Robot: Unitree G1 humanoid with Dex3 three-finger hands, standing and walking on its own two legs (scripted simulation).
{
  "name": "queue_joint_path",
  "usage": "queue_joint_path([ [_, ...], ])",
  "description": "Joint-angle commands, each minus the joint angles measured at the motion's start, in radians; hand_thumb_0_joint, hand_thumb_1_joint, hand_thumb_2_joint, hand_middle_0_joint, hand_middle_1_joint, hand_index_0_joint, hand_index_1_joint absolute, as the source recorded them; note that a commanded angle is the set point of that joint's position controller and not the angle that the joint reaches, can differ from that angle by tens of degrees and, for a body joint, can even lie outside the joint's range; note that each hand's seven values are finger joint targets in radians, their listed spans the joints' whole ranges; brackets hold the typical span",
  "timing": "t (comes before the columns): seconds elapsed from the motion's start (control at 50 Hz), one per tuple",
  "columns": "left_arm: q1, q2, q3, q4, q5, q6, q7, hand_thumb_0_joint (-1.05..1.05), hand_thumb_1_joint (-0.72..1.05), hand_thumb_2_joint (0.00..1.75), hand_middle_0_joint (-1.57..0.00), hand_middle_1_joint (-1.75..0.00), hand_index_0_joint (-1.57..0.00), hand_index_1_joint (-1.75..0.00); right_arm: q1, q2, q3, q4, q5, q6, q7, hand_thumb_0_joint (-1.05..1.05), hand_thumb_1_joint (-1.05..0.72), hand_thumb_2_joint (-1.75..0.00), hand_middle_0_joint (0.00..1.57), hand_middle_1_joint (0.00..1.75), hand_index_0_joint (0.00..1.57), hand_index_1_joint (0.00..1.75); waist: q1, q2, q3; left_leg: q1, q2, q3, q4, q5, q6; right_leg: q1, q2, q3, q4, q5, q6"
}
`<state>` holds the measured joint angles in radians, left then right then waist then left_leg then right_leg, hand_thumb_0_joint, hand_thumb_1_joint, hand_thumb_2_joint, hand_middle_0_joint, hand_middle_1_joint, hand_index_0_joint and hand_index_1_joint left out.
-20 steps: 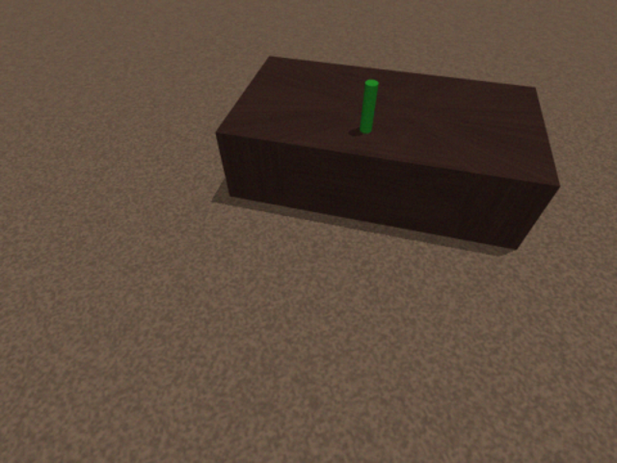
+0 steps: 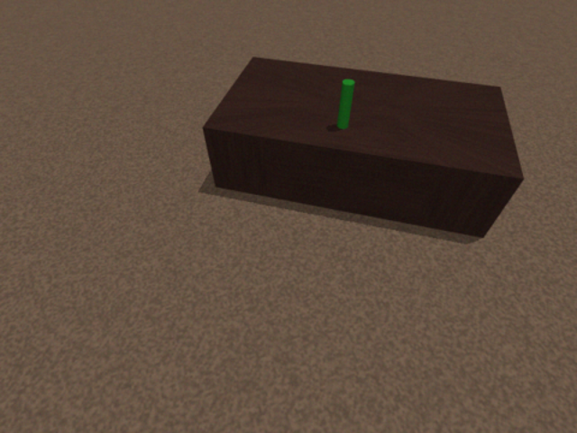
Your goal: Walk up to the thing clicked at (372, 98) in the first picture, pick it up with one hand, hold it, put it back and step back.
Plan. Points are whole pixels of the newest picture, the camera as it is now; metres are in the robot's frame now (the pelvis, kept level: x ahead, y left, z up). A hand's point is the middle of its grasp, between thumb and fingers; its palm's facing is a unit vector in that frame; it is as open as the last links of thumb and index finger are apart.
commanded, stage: stand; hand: left
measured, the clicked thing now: (345, 105) +1.36 -0.23 -0.32
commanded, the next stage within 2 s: walk up in 0.72 s
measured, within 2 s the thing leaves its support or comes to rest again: neither
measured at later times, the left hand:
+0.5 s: hand out of the picture +0.07 +0.25 -0.16, palm faces -0.02 -0.94 -0.34, open 7.3 cm
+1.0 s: hand out of the picture +0.13 +0.24 -0.14, palm faces -0.14 -0.91 -0.38, open 7.4 cm
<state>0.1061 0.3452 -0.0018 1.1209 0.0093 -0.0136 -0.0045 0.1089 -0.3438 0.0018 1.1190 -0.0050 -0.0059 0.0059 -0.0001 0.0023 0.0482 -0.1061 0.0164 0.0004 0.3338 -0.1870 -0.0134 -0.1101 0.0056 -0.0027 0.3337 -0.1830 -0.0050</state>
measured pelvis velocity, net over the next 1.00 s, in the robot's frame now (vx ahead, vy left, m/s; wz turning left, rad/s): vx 0.04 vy -0.05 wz -0.13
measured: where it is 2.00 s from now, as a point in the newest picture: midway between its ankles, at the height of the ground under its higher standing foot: (348, 367)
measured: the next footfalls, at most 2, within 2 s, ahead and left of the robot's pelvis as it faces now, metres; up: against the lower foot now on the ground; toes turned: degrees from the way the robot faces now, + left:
right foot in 1.02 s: +0.15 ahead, -0.22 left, +0.00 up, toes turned -11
left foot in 1.38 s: +0.32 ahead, +0.00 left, +0.00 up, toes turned -6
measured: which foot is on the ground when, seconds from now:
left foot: down 0.00-1.00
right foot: down 0.00-0.76, up 0.78-1.00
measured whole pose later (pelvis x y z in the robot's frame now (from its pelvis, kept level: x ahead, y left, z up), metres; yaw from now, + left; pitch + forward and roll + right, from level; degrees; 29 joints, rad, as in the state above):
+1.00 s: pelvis +0.04 -0.05 -0.01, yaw -7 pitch -3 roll +2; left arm 0.25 0.45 0.10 0.99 0.04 0.00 -0.12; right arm 0.26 -0.45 -0.10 1.00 -0.06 -0.05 0.04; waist -0.01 0.00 0.04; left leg -0.03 0.10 0.11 0.44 -0.35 -0.02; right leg -0.38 -0.10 0.00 0.65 -0.30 0.00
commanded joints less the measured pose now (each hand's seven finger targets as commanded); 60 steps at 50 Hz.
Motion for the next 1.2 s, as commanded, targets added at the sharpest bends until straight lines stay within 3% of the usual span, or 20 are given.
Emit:
queue_joint_path([
  [0.0,-0.032,0.209,0.040,-0.062,0.002,-0.022,0.015,0.00,0.90,0.90,-0.20,-0.30,-0.20,-0.30,-0.043,-0.206,-0.036,-0.062,-0.004,-0.027,-0.016,0.00,-0.90,-0.90,0.20,0.30,0.20,0.30,0.003,0.004,-0.077,0.016,0.114,-0.093,-0.048,0.133,0.043,0.007,-0.130,0.100,-0.053,0.145,-0.023],
  [0.56,-0.023,0.217,0.037,-0.065,0.001,-0.025,0.017,0.00,0.90,0.90,-0.20,-0.30,-0.20,-0.30,-0.036,-0.211,-0.036,-0.059,-0.004,-0.025,-0.015,0.00,-0.90,-0.90,0.20,0.30,0.20,0.30,-0.001,-0.006,-0.079,0.018,0.113,-0.093,-0.048,0.160,0.042,0.015,-0.136,0.098,-0.058,0.171,-0.021],
  [0.68,-0.015,0.216,0.038,-0.059,0.002,-0.021,0.017,0.00,0.90,0.90,-0.20,-0.30,-0.20,-0.30,-0.034,-0.210,-0.034,-0.056,-0.005,-0.024,-0.016,0.00,-0.90,-0.90,0.20,0.30,0.20,0.30,0.003,0.001,-0.050,0.001,0.110,-0.098,-0.066,0.108,0.040,-0.002,-0.131,0.097,-0.068,0.111,-0.018],
  [0.7,0.027,0.300,0.112,-0.146,0.028,-0.017,-0.022,0.00,0.90,0.90,-0.20,-0.30,-0.20,-0.30,0.060,-0.324,-0.111,-0.117,-0.030,-0.053,-0.004,0.00,-0.90,-0.90,0.20,0.30,0.20,0.30,-0.030,-0.029,-0.135,0.118,0.105,-0.105,0.012,-0.376,0.106,-0.126,-0.057,0.110,0.037,-0.340,-0.052],
  [0.72,-0.043,0.276,0.109,-0.154,0.034,-0.007,-0.039,0.00,0.90,0.90,-0.20,-0.30,-0.20,-0.30,0.119,-0.354,-0.131,-0.089,-0.034,-0.059,-0.002,0.00,-0.90,-0.90,0.20,0.30,0.20,0.30,-0.077,0.041,-0.046,0.184,0.177,-0.199,-0.054,-0.566,0.150,-0.373,-0.032,0.064,0.154,-0.421,-0.047],
  [0.74,-0.117,0.239,0.106,-0.196,0.038,-0.001,-0.054,0.00,0.90,0.90,-0.20,-0.30,-0.20,-0.30,0.166,-0.389,-0.156,-0.092,-0.035,-0.066,-0.004,0.00,-0.90,-0.90,0.20,0.30,0.20,0.30,-0.120,0.162,0.027,0.201,0.328,-0.363,-0.180,-0.624,0.219,-0.539,-0.012,0.013,0.408,-0.295,-0.026],
  [0.76,-0.126,0.240,0.109,-0.226,0.042,-0.002,-0.056,0.00,0.90,0.90,-0.20,-0.30,-0.20,-0.30,0.167,-0.402,-0.164,-0.120,-0.038,-0.077,-0.004,0.00,-0.90,-0.90,0.20,0.30,0.20,0.30,-0.114,0.132,0.078,0.175,0.428,-0.437,-0.206,-0.560,0.270,-0.641,-0.064,0.092,0.523,-0.289,-0.024],
  [0.78,-0.100,0.254,0.113,-0.225,0.037,-0.007,-0.062,0.00,0.90,0.90,-0.20,-0.30,-0.20,-0.30,0.142,-0.379,-0.162,-0.139,-0.035,-0.085,-0.006,0.00,-0.90,-0.90,0.20,0.30,0.20,0.30,-0.082,0.055,0.077,0.120,0.422,-0.424,-0.207,-0.507,0.259,-0.615,-0.095,0.144,0.576,-0.252,-0.026],
  [0.82,0.016,0.260,0.121,-0.222,0.027,-0.008,-0.084,0.00,0.90,0.90,-0.20,-0.30,-0.20,-0.30,0.072,-0.353,-0.157,-0.185,-0.036,-0.093,-0.004,0.00,-0.90,-0.90,0.20,0.30,0.20,0.30,-0.016,0.076,0.002,0.139,0.374,-0.300,-0.199,-0.465,0.232,-0.556,-0.131,0.135,0.563,-0.211,-0.017],
  [0.88,0.034,0.245,0.129,-0.238,0.026,-0.006,-0.115,0.00,0.90,0.90,-0.20,-0.30,-0.20,-0.30,-0.005,-0.361,-0.165,-0.233,-0.050,-0.091,0.011,0.00,-0.90,-0.90,0.20,0.30,0.20,0.30,0.008,0.191,0.049,-0.049,0.300,-0.109,-0.191,-0.399,0.191,-0.351,-0.131,0.047,0.400,-0.183,0.000],
  [0.92,0.074,0.246,0.137,-0.227,0.027,-0.010,-0.117,0.00,0.90,0.90,-0.20,-0.30,-0.20,-0.30,-0.018,-0.354,-0.163,-0.245,-0.056,-0.087,0.019,0.00,-0.90,-0.90,0.20,0.30,0.20,0.30,0.026,0.182,0.042,-0.143,0.254,-0.019,-0.131,-0.374,0.168,-0.200,-0.103,-0.019,0.324,-0.129,-0.002],
  [0.96,0.177,0.251,0.145,-0.189,0.029,-0.017,-0.107,0.00,0.90,0.90,-0.20,-0.30,-0.20,-0.30,-0.043,-0.345,-0.162,-0.251,-0.053,-0.075,0.020,0.00,-0.90,-0.90,0.20,0.30,0.20,0.30,0.075,0.108,0.023,-0.265,0.218,0.046,0.011,-0.471,0.153,-0.006,-0.066,-0.094,0.251,-0.024,-0.001],
  [0.98,0.243,0.281,0.157,-0.168,0.034,-0.022,-0.097,0.00,0.90,0.90,-0.20,-0.30,-0.20,-0.30,-0.021,-0.314,-0.150,-0.252,-0.056,-0.066,0.019,0.00,-0.90,-0.90,0.20,0.30,0.20,0.30,0.096,-0.005,0.006,-0.347,0.175,0.079,0.155,-0.533,0.136,0.096,-0.029,-0.099,0.269,-0.062,0.003],
  [1.0,0.362,0.319,0.177,-0.143,0.036,-0.028,-0.082,0.00,0.90,0.90,-0.20,-0.30,-0.20,-0.30,0.006,-0.264,-0.131,-0.251,-0.060,-0.058,0.019,0.00,-0.90,-0.90,0.20,0.30,0.20,0.30,0.152,-0.173,-0.034,-0.455,0.117,0.117,0.405,-0.551,0.114,0.225,-0.010,-0.055,0.244,-0.183,-0.019],
  [1.02,0.452,0.400,0.200,-0.155,0.041,-0.033,-0.062,0.00,0.90,0.90,-0.20,-0.30,-0.20,-0.30,0.000,-0.188,-0.098,-0.284,-0.047,-0.058,0.026,0.00,-0.90,-0.90,0.20,0.30,0.20,0.30,0.198,-0.415,-0.020,-0.608,-0.002,0.149,0.768,-0.506,0.075,0.229,-0.179,0.287,0.005,-0.533,-0.085],
  [1.04,0.373,0.449,0.188,-0.208,0.027,-0.043,-0.060,0.00,0.90,0.90,-0.20,-0.30,-0.20,-0.30,0.001,-0.240,-0.107,-0.310,-0.027,-0.057,0.028,0.00,-0.90,-0.90,0.20,0.30,0.20,0.30,0.140,-0.328,0.003,-0.619,-0.014,0.019,0.846,-0.410,0.037,0.071,-0.387,0.756,-0.237,-0.727,-0.221],
  [1.06,0.267,0.459,0.184,-0.249,0.011,-0.046,-0.058,0.00,0.90,0.90,-0.20,-0.30,-0.20,-0.30,-0.024,-0.316,-0.127,-0.294,-0.026,-0.058,0.025,0.00,-0.90,-0.90,0.20,0.30,0.20,0.30,0.097,-0.179,0.099,-0.592,0.068,-0.051,0.863,-0.341,0.034,-0.063,-0.422,0.792,-0.257,-0.782,-0.271],
  [1.08,0.207,0.429,0.175,-0.267,0.002,-0.049,-0.053,0.00,0.90,0.90,-0.20,-0.30,-0.20,-0.30,0.040,-0.333,-0.132,-0.263,-0.016,-0.060,0.029,0.00,-0.90,-0.90,0.20,0.30,0.20,0.30,0.052,-0.113,0.093,-0.570,0.100,-0.052,0.851,-0.268,0.035,-0.055,-0.377,0.671,-0.211,-0.684,-0.253],
  [1.12,0.152,0.385,0.162,-0.283,0.006,-0.052,-0.043,0.00,0.90,0.90,-0.20,-0.30,-0.20,-0.30,0.124,-0.314,-0.127,-0.229,-0.009,-0.061,0.035,0.00,-0.90,-0.90,0.20,0.30,0.20,0.30,0.015,-0.141,0.066,-0.462,0.124,-0.048,0.742,-0.224,0.043,-0.128,-0.308,0.474,-0.154,-0.535,-0.218],
  [1.18,0.155,0.362,0.151,-0.294,0.007,-0.057,-0.047,0.00,0.90,0.90,-0.20,-0.30,-0.20,-0.30,0.165,-0.298,-0.135,-0.240,-0.016,-0.057,0.059,0.00,-0.90,-0.90,0.20,0.30,0.20,0.30,0.005,-0.176,0.070,-0.350,0.105,-0.004,0.567,-0.211,0.032,-0.222,-0.243,0.316,-0.136,-0.440,-0.208],
])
